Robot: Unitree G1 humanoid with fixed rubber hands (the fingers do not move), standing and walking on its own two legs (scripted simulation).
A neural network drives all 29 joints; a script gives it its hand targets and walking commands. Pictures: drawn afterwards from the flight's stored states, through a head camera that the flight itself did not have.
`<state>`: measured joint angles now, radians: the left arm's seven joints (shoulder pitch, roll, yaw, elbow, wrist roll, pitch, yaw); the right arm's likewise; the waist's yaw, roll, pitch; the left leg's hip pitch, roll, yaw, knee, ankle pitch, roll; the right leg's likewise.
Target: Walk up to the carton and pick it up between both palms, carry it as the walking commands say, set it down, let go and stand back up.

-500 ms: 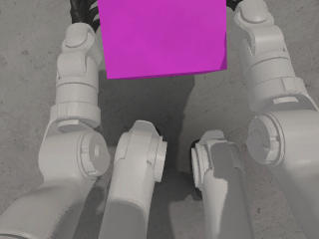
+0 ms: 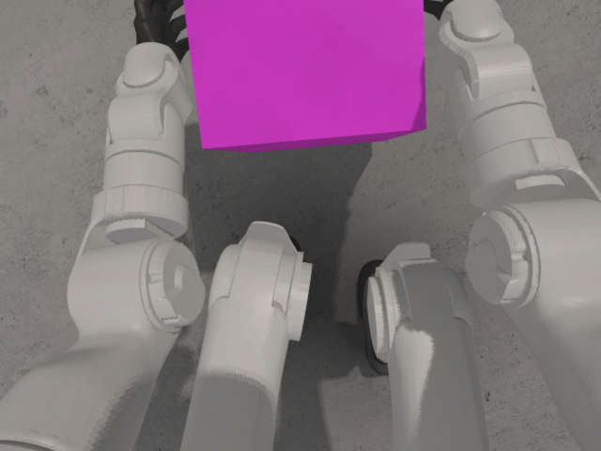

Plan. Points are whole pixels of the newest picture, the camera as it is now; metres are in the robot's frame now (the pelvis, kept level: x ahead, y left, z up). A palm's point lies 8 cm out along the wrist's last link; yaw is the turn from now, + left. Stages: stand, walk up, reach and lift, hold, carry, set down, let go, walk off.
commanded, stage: set down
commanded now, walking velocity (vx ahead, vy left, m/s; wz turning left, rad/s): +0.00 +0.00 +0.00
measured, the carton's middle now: (308, 60) +0.52 +0.07 -0.23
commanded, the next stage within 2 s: none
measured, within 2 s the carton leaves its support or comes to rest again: rests again in 0.46 s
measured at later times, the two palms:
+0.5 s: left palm (169, 54) +0.50 +0.22 -0.17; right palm (452, 14) +0.56 -0.07 -0.17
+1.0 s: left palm (168, 54) +0.50 +0.23 -0.18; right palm (450, 19) +0.56 -0.07 -0.18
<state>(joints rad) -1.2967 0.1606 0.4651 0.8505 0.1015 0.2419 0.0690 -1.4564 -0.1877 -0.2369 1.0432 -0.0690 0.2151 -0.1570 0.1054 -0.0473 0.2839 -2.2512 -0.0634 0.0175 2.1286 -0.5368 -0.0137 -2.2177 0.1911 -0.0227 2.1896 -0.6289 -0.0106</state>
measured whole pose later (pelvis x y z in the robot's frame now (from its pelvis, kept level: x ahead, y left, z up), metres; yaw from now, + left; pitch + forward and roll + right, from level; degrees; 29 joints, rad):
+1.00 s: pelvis +0.00 +0.00 -0.02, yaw +0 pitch +34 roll +2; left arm -1.35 0.22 0.41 0.96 0.04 0.20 0.04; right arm -1.48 -0.22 -0.20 1.09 -0.05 0.18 -0.12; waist 0.11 -0.03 0.38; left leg -2.24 -0.03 0.04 2.20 -0.55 0.00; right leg -2.21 0.15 -0.04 2.27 -0.65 -0.03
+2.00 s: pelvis +0.00 +0.01 +0.04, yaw +1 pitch +40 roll +0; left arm -1.25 0.30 0.28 0.90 -0.13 0.14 0.10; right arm -1.39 -0.36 -0.10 1.01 0.09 0.17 -0.09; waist 0.10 -0.03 0.18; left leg -2.20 -0.04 0.05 2.01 -0.51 0.04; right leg -2.14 0.07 -0.03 2.07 -0.62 -0.03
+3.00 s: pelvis +0.05 +0.01 +0.29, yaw +1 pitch +42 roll +0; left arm -0.98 0.18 0.41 0.84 0.06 0.11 -0.02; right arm -1.12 -0.24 -0.31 0.98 -0.12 0.14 0.00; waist 0.11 -0.03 -0.05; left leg -1.45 -0.05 -0.01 0.98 -0.26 0.03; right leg -1.41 0.08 0.04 1.02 -0.34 -0.01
